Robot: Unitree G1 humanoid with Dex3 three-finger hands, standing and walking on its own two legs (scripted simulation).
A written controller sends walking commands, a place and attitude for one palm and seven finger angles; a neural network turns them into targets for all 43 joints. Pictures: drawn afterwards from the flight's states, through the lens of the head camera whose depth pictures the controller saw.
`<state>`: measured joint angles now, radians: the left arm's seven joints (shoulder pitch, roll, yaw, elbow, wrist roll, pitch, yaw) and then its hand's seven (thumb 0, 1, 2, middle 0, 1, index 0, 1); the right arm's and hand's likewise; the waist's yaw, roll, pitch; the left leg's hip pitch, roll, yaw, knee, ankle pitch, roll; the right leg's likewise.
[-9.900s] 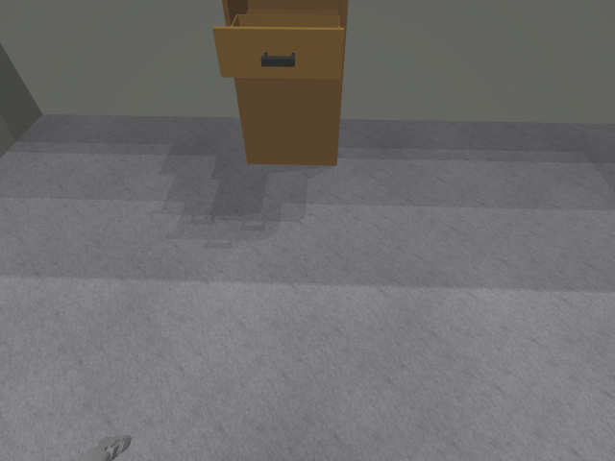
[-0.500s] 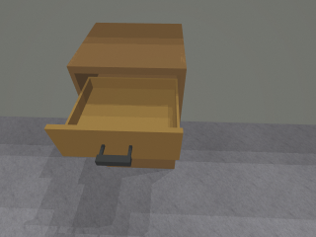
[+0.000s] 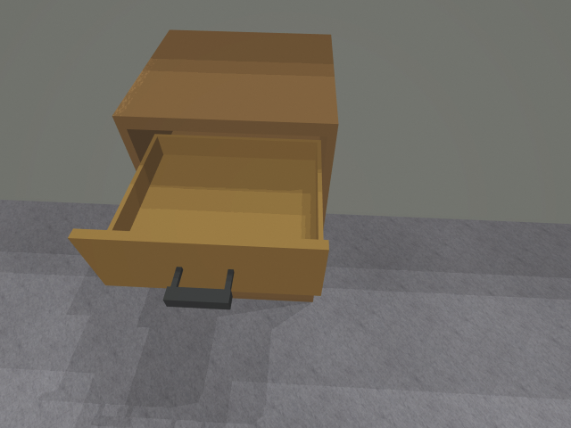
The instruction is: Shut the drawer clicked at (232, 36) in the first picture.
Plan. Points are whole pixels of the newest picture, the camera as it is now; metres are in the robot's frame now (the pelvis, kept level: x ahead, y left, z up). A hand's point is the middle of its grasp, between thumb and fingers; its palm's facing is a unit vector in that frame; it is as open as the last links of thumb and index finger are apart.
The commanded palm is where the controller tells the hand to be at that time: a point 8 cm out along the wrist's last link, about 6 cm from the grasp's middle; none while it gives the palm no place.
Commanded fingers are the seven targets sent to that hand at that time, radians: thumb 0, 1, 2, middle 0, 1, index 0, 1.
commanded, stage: look again from close up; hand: left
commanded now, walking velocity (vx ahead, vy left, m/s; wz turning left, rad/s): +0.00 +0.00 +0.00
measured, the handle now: (201, 286) +0.35 +0.18 -0.07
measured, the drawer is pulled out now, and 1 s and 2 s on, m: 0.29 0.29 0.29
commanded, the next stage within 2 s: raise the hand and make a fist in 0.34 s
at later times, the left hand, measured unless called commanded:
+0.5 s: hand out of the picture +0.05 +0.16 -0.16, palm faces +0.11 -0.97 -0.22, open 7.3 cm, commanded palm +0.11 +0.19 -0.07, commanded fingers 0.00 0.90 0.90 -0.28 -0.39 -0.28 -0.39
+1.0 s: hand out of the picture +0.11 +0.17 -0.03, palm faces +0.18 -0.98 -0.08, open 5.2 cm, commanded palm +0.12 +0.21 -0.03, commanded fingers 0.00 0.90 0.90 -0.78 -0.93 -0.78 -0.93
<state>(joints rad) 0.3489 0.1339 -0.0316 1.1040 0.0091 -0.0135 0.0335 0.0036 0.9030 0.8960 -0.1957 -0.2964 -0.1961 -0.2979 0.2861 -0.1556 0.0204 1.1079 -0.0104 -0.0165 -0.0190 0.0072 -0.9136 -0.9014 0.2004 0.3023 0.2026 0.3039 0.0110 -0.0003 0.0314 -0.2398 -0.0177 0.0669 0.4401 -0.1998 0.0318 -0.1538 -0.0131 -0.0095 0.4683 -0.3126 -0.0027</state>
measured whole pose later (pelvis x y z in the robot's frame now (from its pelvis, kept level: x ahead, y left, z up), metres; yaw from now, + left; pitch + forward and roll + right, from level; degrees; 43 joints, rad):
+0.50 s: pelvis +0.02 -0.02 +0.00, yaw +0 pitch +0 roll +1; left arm 0.42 0.16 0.00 0.76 -0.05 0.05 0.06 0.02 0.93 0.90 -0.20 -0.30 -0.20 -0.30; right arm 0.30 -0.17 0.02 1.04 0.01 -0.06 -0.04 0.01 -0.92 -0.90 0.20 0.30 0.20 0.30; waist 0.01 0.00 0.04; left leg -0.21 0.01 0.06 0.46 -0.24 0.00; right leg -0.12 0.02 -0.02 0.46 -0.34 -0.03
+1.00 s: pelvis -0.04 -0.04 -0.09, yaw +4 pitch +11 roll -1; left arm 0.52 0.20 0.16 0.02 -0.26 -0.60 -0.24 0.02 0.90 0.90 -0.59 -0.72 -0.59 -0.72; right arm 0.11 -0.25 -0.04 0.53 0.01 -0.23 -0.05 0.01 -0.90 -0.90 0.20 0.30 0.20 0.30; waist 0.06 0.00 -0.13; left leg -0.89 0.03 -0.06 1.13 -0.43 -0.03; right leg -0.75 0.03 -0.13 1.13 -0.58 -0.08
